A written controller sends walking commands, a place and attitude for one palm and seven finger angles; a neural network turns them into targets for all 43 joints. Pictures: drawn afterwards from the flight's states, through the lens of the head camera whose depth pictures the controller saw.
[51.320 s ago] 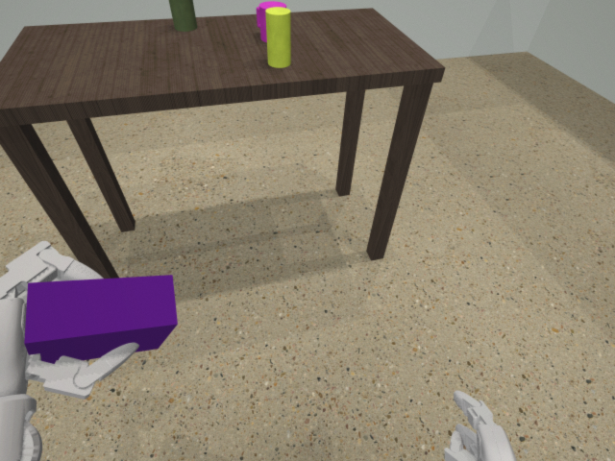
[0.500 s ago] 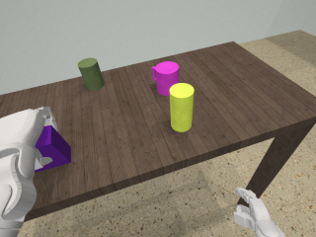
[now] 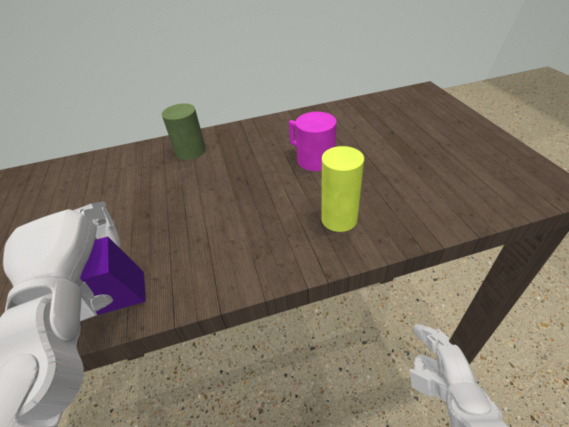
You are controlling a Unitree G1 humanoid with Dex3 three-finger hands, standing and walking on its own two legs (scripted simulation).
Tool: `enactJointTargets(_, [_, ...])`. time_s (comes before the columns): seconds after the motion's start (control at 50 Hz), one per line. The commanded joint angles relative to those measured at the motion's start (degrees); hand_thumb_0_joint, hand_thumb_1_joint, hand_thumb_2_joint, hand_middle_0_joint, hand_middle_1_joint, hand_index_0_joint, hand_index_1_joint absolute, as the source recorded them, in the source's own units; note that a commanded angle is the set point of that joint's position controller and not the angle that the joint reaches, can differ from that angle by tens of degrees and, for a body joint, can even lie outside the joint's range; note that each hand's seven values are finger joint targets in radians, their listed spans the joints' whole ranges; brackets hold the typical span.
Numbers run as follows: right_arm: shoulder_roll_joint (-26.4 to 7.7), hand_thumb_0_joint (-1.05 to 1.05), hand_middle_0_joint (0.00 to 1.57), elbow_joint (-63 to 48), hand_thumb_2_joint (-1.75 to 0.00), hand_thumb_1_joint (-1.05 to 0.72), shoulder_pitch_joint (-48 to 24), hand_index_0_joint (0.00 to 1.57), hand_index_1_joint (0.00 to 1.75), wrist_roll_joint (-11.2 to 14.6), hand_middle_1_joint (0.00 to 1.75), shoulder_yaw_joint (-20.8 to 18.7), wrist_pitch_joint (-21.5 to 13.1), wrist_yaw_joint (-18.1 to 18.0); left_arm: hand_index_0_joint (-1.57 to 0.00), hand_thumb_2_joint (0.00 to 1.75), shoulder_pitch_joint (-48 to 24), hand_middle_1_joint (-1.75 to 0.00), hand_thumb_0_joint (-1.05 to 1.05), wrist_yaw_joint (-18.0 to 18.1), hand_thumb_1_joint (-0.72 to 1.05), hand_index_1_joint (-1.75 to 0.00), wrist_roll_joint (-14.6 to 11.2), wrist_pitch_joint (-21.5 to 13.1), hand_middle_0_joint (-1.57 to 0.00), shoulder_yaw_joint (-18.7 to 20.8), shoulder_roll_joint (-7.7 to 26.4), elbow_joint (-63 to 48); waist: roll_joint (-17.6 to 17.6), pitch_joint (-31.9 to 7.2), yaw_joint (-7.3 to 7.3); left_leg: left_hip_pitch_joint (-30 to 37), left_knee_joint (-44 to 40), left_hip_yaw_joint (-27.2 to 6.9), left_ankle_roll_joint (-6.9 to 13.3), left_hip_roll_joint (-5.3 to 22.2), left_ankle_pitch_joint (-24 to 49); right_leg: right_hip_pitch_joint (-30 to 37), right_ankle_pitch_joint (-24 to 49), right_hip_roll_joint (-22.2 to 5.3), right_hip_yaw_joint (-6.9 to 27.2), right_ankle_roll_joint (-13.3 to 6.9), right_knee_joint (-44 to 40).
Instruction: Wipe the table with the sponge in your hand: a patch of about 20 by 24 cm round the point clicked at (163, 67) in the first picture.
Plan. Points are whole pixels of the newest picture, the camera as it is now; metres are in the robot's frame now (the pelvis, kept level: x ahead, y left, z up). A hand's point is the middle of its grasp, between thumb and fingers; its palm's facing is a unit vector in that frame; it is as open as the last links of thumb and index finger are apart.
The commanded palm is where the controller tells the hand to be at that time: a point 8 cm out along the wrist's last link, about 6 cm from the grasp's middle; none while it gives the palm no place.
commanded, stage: lift the sponge slowly off the table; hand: left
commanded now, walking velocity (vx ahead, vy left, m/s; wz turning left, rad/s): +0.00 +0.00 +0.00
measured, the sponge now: (96, 287) +0.24 +0.31 +0.10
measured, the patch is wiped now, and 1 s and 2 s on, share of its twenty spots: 0.95 0.95 0.95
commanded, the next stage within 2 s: none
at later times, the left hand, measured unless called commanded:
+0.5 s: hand (96, 267) +0.23 +0.27 +0.16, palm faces +0.18 -0.12 -0.98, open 9.4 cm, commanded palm +0.19 +0.26 +0.22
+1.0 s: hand (87, 257) +0.23 +0.26 +0.19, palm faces +0.16 -0.08 -0.98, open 9.4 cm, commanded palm +0.19 +0.26 +0.26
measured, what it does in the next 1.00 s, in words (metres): stands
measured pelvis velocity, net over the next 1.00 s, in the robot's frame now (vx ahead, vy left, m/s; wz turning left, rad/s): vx -0.01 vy -0.03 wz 0.02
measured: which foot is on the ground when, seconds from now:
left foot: down 0.00-1.00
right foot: down 0.00-1.00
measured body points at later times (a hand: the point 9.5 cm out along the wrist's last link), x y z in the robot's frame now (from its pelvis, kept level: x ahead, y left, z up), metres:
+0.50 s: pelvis +0.00 -0.01 +0.00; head -0.01 -0.05 +0.45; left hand +0.22 +0.27 +0.21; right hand +0.28 -0.18 -0.06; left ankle +0.00 +0.07 -0.74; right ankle -0.02 -0.11 -0.74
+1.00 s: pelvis -0.01 -0.03 +0.00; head -0.03 -0.08 +0.45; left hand +0.21 +0.26 +0.24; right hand +0.27 -0.22 -0.06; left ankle +0.00 +0.07 -0.74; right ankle -0.02 -0.11 -0.74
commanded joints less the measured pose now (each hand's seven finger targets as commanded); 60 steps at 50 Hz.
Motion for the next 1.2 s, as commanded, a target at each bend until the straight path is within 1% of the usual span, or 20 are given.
enactJointTargets(0.0, [-5.94,0.0,0.2,-10.32,-0.9,-0.9,-13.32,0.2,0.3,-0.46,0.3,-2.38,-3.45,-0.49,-1.2,1.3,-3.9,-1.6,0.0,-0.71,0.1,-1.6,-1.29,0.35,-1.2,3.2,8.36,-4.19,-6.09,-5.53,1.13,2.47,-4.83,-3.94,-1.8,2.62,12.54,1.58,10.47,0.76,0.45,-2.98,-2.96])
enactJointTargets(0.08, [-5.62,0.0,0.2,-11.54,-0.9,-0.9,-14.08,0.2,0.3,-0.38,0.3,-2.17,-4.1,-0.35,-1.2,1.3,-8.09,-1.6,0.0,-0.43,0.1,-1.6,-0.98,-0.01,-1.2,3.07,9.19,-10.94,-3.21,-8.64,1.68,3.74,-5.06,-4.3,-1.82,2.65,14.37,3.54,11.37,0.71,0.5,-3.2,-2.33])
enactJointTargets(0.12, [-5.8,0.0,0.2,-9.95,-0.9,-0.9,-13.71,0.2,0.3,-0.42,0.3,-2.38,-3.86,-0.46,-1.2,1.3,-7.07,-1.6,0.0,-0.35,0.1,-1.6,-1.52,0.21,-1.2,2.25,7.99,-7.74,-4.09,-5.54,1.06,3.52,-5.83,-4.44,-2.04,2.84,12.99,1.91,10.52,0.93,0.46,-3.03,-3.53])
enactJointTargets(0.16, [-5.81,0.0,0.2,-10.49,-0.9,-0.9,-16.03,0.2,0.3,-0.39,0.3,-2.3,-4.32,-0.41,-1.2,1.3,-8.33,-1.6,0.0,-0.14,0.1,-1.6,-0.84,0.21,-1.2,5.54,11.79,-10.04,-3.43,-6.88,1.33,3.83,-6.07,-4.98,-1.98,2.84,12.58,3.33,10.54,1.68,2.57,-3.74,-3.36])
enactJointTargets(0.28, [-5.14,0.0,0.2,-10.85,-0.9,-0.9,-14.58,0.2,0.3,-0.72,0.3,-2.14,-5.13,-0.42,-1.2,1.3,-11.76,-1.6,0.0,-0.01,0.1,-1.6,-0.69,-0.22,-1.2,3.55,10.22,-15.02,-2.05,-10.55,1.86,6.07,-5.12,-4.7,-1.96,2.49,18.33,5.22,14.36,0.98,1.16,-3.57,-2.48])
enactJointTargets(0.32, [-5.38,0.0,0.2,-9.31,-0.9,-0.9,-14.31,0.2,0.3,-0.81,0.3,-2.3,-4.85,-0.52,-1.2,1.3,-11.29,-1.6,0.0,0.05,0.1,-1.6,-1.02,-0.13,-1.2,3.16,9.69,-11.76,-2.63,-7.39,1.24,5.88,-5.98,-4.82,-2.27,2.74,16.81,3.58,13.33,1.2,1.17,-3.48,-3.8])
enactJointTargets(0.38, [-5.18,0.0,0.2,-10.57,-0.9,-0.9,-15.07,0.2,0.3,-0.98,0.3,-2.07,-5.35,-0.55,-1.2,1.3,-13.74,-1.6,0.0,0.41,0.1,-1.6,0.09,-0.16,-1.2,5.4,12.51,-16.04,-2.38,-11.88,2.39,6.85,-5.39,-4.63,-1.99,2.24,19.58,6.87,15.61,0.96,1.71,-3.9,-2.46])
enactJointTargets(0.44, [-5.26,0.0,0.2,-9.24,-0.9,-0.9,-14.98,0.2,0.3,-0.99,0.3,-2.18,-4.72,-0.53,-1.2,1.3,-14.55,-1.6,0.0,0.43,0.1,-1.6,-0.44,0.04,-1.2,4.71,11.94,-13.85,-1.6,-8.92,1.82,7.33,-6.07,-4.68,-2.32,2.47,19.07,4.93,15.09,1.22,1.88,-3.78,-3.82])
enactJointTargets(0.48, [-4.83,0.0,0.2,-10.2,-0.9,-0.9,-15.42,0.2,0.3,-1.08,0.3,-1.94,-5.46,-0.65,-1.2,1.3,-16.36,-1.6,0.0,0.81,0.1,-1.6,-0.01,0.16,-1.2,5.6,12.89,-16.14,-1.97,-11.34,2.41,7.57,-5.62,-4.37,-1.94,1.98,19.44,6.73,15.37,1.01,2.12,-3.98,-3.42])
enactJointTargets(0.56, [-5.39,0.0,0.2,-9.43,-0.9,-0.9,-17.89,0.2,0.3,-1.02,0.3,-1.9,-4.62,-0.67,-1.2,1.3,-15.94,-1.6,0.0,0.73,0.1,-1.6,0.17,0.86,-1.2,10.63,18.5,-14.69,-2.65,-10.51,2.36,7.69,-5.58,-4.4,-1.89,1.56,18.55,7.15,16.73,1.57,5.27,-4.49,-4.53])
enactJointTargets(0.62, [-5.3,0.0,0.2,-8.97,-0.9,-0.9,-16.22,0.2,0.3,-1.22,0.3,-1.81,-4.12,-0.7,-1.2,1.3,-17.98,-1.6,0.0,0.26,0.1,-1.6,-0.12,0.75,-1.2,8.79,17.05,-13.72,-1.09,-11.0,2.27,8.3,-4.93,-3.7,-2.01,1.2,21.1,7.46,18.8,0.73,3.66,-4.05,-4.29])
enactJointTargets(0.76, [-5.39,0.0,0.2,-9.09,-0.9,-0.9,-18.67,0.2,0.3,-0.56,0.3,-1.65,-4.69,-1.3,-1.2,1.3,-20.39,-1.6,0.0,-1.54,0.1,-1.6,-1.11,0.78,-1.2,11.04,20.63,-11.63,-0.98,-8.58,1.58,7.9,-5.17,-4.1,-1.72,0.9,16.72,5.39,14.67,1.13,5.77,-4.03,-6.04])
enactJointTargets(0.82, [-5.6,0.0,0.2,-8.36,-0.9,-0.9,-16.83,0.2,0.3,-0.68,0.3,-1.73,-4.56,-1.73,-1.2,1.3,-22.01,-1.6,0.0,-2.67,0.1,-1.6,-1.41,0.18,-1.2,8.69,19.01,-8.72,-1.07,-7.48,1.45,7.69,-5.06,-3.65,-1.68,0.7,16.62,4.62,14.31,0.23,3.85,-3.4,-6.28])
enactJointTargets(0.88, [-5.57,0.0,0.2,-9.17,-0.9,-0.9,-17.18,0.2,0.3,-0.85,0.3,-1.73,-5.58,-2.0,-1.2,1.3,-23.31,-1.6,0.0,-3.17,0.1,-1.6,-1.16,-0.67,-1.2,10.68,21.85,-11.39,-0.78,-11.34,2.31,8.18,-4.38,-3.64,-1.43,0.28,17.21,6.47,14.56,-0.1,4.27,-3.54,-5.29])
enactJointTargets(0.98, [-5.48,0.0,0.2,-8.91,-0.9,-0.9,-16.84,0.2,0.3,-1.01,0.3,-1.7,-5.93,-2.2,-1.2,1.3,-26.13,-1.6,0.0,-3.52,0.1,-1.6,-0.65,-1.7,-1.2,11.28,22.93,-10.35,-1.25,-11.15,2.45,7.9,-4.69,-3.51,-1.54,0.17,16.35,6.23,12.98,-0.15,4.42,-3.57,-5.59])
enactJointTargets(1.0, [-5.44,0.0,0.2,-8.2,-0.9,-0.9,-16.54,0.2,0.3,-0.99,0.3,-1.75,-5.75,-2.32,-1.2,1.3,-26.27,-1.6,0.0,-3.61,0.1,-1.6,-0.95,-1.64,-1.2,10.1,21.52,-6.68,-2.22,-7.9,1.74,7.39,-5.06,-3.26,-1.65,0.36,15.15,4.23,11.94,-0.1,4.36,-3.35,-6.67])
enactJointTargets(1.08, [-5.65,0.0,0.2,-8.46,-0.9,-0.9,-16.93,0.2,0.3,-0.9,0.3,-1.7,-6.0,-2.36,-1.2,1.3,-30.96,-1.6,0.0,-3.35,0.1,-1.6,-0.67,-1.63,-1.2,11.21,23.73,-5.54,-2.41,-10.07,2.33,7.09,-5.06,-3.12,-1.6,-0.01,14.08,5.49,10.24,-0.52,5.43,-3.47,-6.62])
enactJointTargets(1.1, [-5.83,0.0,0.2,-7.4,-0.9,-0.9,-16.26,0.2,0.3,-0.83,0.3,-1.83,-5.77,-2.36,-1.2,1.3,-30.36,-1.6,0.0,-3.37,0.1,-1.6,-0.93,-1.37,-1.2,11.48,24.01,-1.34,-3.03,-7.47,1.89,6.6,-5.31,-3.13,-1.86,0.3,13.39,3.97,9.56,-0.26,5.29,-3.45,-7.33])
enactJointTargets(1.16, [-5.7,0.0,0.2,-8.32,-0.9,-0.9,-19.12,0.2,0.3,-0.23,0.3,-1.71,-6.18,-2.15,-1.2,1.3,-32.97,-1.6,0.0,-4.16,0.1,-1.6,-1.52,-1.46,-1.2,11.68,24.7,-3.36,-1.33,-8.6,1.61,6.99,-5.59,-3.56,-1.85,0.23,12.06,4.1,7.94,0.16,7.3,-3.77,-7.8])
enactJointTargets(1.18, [-5.91,0.0,0.2,-8.24,-0.9,-0.9,-16.9,0.2,0.3,-0.61,0.3,-1.66,-6.16,-2.4,-1.2,1.3,-33.52,-1.6,0.0,-4.43,0.1,-1.6,-1.37,-1.19,-1.2,10.99,24.48,-1.81,-1.79,-10.56,2.26,6.42,-5.12,-3.01,-1.69,-0.05,13.0,5.66,9.01,-0.88,5.29,-3.29,-6.69])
